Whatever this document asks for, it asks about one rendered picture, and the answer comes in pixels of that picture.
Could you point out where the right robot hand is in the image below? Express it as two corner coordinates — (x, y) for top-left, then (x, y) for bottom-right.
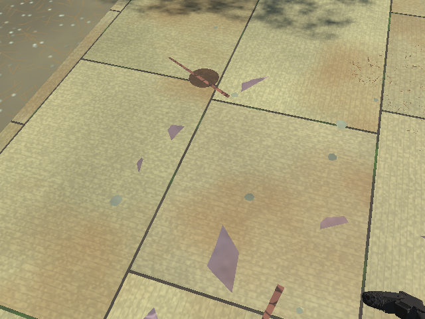
(362, 291), (425, 319)

